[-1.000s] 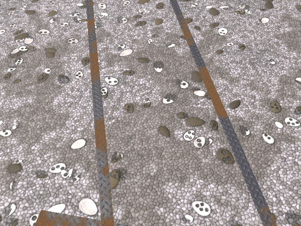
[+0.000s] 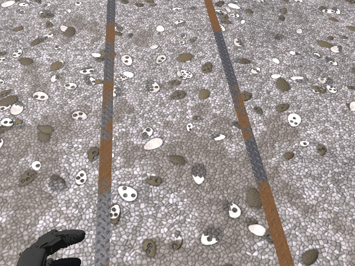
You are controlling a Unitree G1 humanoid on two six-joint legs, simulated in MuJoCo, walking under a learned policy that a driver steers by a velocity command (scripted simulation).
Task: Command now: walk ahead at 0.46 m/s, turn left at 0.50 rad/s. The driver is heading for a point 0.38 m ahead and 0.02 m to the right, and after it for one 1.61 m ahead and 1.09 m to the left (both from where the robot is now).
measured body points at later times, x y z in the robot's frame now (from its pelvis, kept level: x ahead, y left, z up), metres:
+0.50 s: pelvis +0.16 -0.02 -0.01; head +0.18 +0.00 +0.44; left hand +0.24 +0.27 -0.13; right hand +0.36 -0.26 -0.10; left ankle +0.18 +0.11 -0.74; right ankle +0.18 -0.13 -0.74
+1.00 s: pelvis +0.17 -0.05 +0.00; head +0.21 -0.06 +0.45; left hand +0.19 +0.25 -0.09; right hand +0.41 -0.28 -0.11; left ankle +0.11 +0.09 -0.66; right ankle +0.21 -0.14 -0.74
